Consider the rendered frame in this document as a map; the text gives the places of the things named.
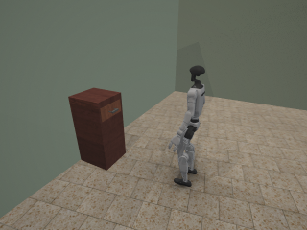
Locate cabinet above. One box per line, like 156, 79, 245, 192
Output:
68, 87, 126, 171

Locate drawer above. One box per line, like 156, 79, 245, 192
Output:
100, 99, 122, 122

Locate robot left thigh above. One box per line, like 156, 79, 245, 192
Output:
177, 126, 195, 161

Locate handle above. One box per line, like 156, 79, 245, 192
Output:
109, 108, 119, 114

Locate robot left forearm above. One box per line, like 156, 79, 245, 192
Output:
176, 111, 192, 138

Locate robot left hand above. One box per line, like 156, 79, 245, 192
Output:
168, 136, 181, 152

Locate robot left shin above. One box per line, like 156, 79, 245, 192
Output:
177, 155, 189, 182

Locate left robot upper arm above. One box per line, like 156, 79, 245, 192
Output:
184, 89, 198, 118

